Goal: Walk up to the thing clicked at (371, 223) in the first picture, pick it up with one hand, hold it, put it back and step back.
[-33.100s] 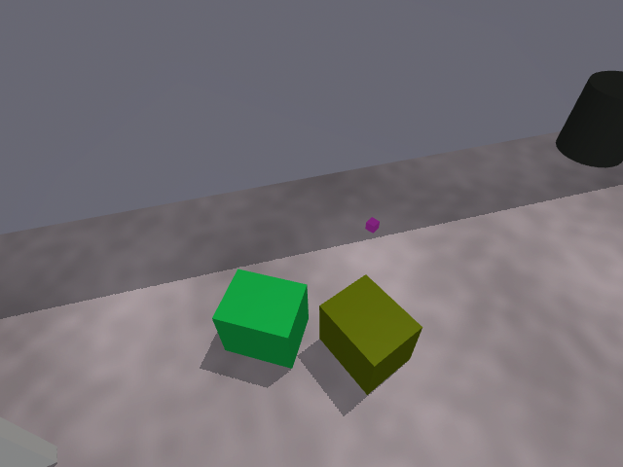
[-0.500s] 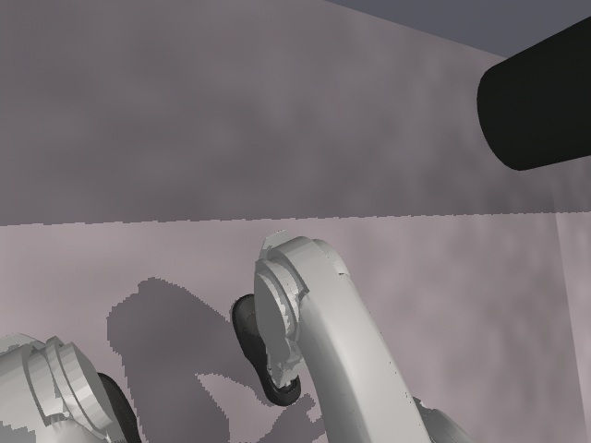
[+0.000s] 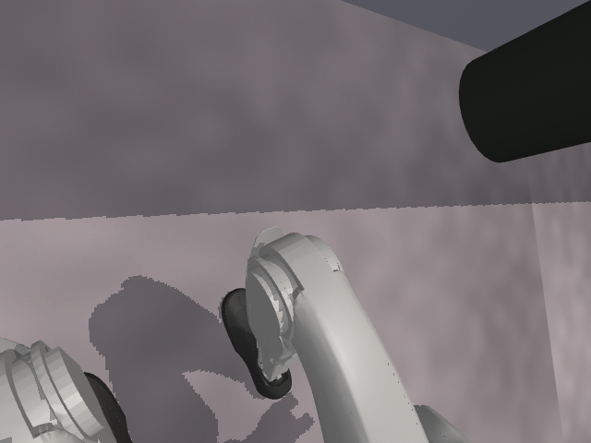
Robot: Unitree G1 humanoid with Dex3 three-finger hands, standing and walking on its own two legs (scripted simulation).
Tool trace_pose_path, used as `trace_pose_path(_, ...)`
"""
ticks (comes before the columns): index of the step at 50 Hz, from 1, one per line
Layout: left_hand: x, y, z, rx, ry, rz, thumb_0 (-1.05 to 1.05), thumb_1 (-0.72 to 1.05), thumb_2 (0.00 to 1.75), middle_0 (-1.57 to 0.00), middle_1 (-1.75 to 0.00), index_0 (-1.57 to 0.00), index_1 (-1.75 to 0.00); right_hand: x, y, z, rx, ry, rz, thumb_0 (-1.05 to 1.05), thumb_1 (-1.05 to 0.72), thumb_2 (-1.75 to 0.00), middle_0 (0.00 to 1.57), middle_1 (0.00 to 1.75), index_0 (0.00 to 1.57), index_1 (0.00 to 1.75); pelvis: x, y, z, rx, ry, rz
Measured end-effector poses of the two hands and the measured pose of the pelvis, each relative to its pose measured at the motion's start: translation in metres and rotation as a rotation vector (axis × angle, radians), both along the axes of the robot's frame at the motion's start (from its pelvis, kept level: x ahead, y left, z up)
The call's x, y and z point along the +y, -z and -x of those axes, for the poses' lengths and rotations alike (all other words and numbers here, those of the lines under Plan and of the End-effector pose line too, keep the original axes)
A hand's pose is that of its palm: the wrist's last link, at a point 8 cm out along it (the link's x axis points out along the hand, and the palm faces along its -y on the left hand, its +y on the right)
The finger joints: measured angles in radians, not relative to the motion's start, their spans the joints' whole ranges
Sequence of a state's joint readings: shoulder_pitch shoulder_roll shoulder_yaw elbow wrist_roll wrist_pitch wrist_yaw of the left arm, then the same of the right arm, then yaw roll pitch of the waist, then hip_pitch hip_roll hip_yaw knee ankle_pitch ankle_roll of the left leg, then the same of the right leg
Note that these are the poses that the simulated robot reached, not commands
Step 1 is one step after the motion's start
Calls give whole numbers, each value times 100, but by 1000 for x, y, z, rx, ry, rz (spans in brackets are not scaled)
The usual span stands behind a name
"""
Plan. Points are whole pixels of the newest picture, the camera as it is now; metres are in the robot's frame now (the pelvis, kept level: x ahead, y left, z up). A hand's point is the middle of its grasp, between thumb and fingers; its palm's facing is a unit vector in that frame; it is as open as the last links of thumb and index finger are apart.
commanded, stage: rest palm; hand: left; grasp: from above
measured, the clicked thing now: out of the picture +0.50 +0.36 -0.29
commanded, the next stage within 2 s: close in 0.92 s
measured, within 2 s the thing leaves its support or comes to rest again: neither
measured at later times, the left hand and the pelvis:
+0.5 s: hand out of the picture +0.48 +0.33 -0.26, palm faces -0.39 -0.23 -0.89, open 13.2 cm; pelvis +0.00 +0.00 +0.00, yaw -1 degrees
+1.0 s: hand out of the picture +0.49 +0.34 -0.26, palm faces -0.38 -0.23 -0.89, open 12.8 cm; pelvis +0.00 +0.00 +0.01, yaw -2 degrees
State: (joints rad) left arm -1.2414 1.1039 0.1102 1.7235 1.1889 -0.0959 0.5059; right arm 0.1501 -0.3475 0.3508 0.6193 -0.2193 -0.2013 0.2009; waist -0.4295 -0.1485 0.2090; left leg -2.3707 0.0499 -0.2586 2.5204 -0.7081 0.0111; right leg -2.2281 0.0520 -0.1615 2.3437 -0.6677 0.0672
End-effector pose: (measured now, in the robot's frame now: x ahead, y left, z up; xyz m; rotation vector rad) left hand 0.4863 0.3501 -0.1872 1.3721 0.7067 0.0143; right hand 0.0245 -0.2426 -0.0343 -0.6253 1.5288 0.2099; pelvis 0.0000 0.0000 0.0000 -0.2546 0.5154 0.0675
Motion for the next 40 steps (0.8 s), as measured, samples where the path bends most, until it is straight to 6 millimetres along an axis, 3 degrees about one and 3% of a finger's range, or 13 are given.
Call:
trace_pose_path(24,-12,11,0,7,-10,-7,0,-35,81,-30,-78,-27,-80,4,-2,9,12,-6,-18,0,-91,-91,20,30,20,30,0,-1,3,-14,10,9)
trace_pose_path(40,-8,7,-6,1,-25,-20,0,-35,83,-31,-77,-27,-81,3,-6,8,18,-6,-10,0,-91,-91,20,30,20,30,0,-4,2,-9,14,15)
